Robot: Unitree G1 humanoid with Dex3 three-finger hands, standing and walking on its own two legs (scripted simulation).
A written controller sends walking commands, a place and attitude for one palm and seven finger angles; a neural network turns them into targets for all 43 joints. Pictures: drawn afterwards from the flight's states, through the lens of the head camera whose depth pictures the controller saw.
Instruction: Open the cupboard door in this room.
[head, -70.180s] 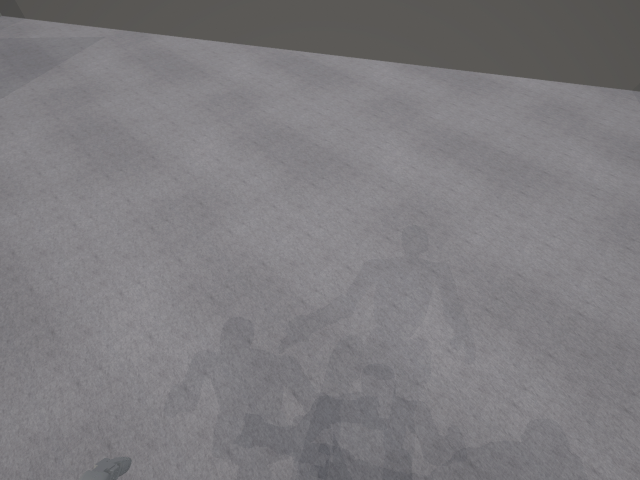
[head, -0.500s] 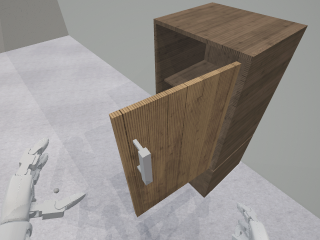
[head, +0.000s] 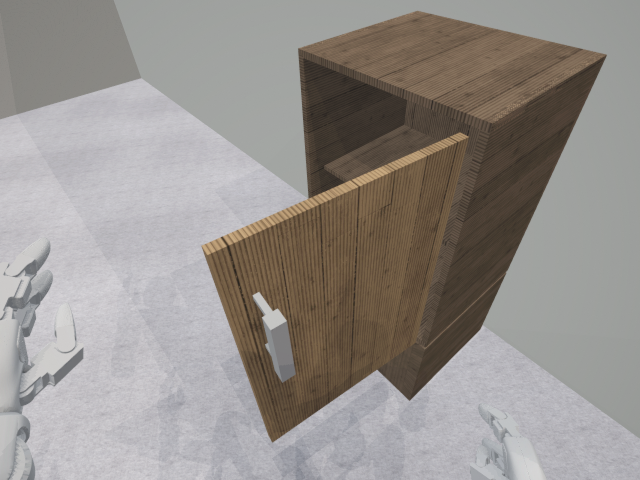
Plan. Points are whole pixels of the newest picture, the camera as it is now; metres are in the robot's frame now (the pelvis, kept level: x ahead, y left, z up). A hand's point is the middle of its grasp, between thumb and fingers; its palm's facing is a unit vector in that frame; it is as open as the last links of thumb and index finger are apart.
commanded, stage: draw the hand back to the body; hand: left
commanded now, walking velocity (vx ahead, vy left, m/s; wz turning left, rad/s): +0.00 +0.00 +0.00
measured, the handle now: (272, 337) +0.30 +0.11 +0.00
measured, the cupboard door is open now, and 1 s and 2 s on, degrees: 83 83 83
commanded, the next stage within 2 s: step back with the hand held close in 0.22 s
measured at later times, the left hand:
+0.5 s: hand (85, 353) +0.18 +0.25 +0.16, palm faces +0.42 -0.78 -0.46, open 7.4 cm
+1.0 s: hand out of the picture +0.09 +0.29 +0.15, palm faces +0.42 -0.76 -0.51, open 7.4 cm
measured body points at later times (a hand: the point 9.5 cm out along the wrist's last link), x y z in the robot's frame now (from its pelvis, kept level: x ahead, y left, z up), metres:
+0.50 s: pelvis -0.02 -0.02 +0.00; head -0.02 -0.04 +0.45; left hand +0.15 +0.28 +0.18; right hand +0.17 -0.25 -0.09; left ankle -0.01 +0.11 -0.74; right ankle -0.04 -0.11 -0.74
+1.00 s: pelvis -0.10 +0.02 -0.01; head -0.09 +0.03 +0.44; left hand +0.07 +0.32 +0.18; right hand +0.08 -0.22 -0.09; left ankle -0.01 +0.11 -0.74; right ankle -0.06 -0.11 -0.74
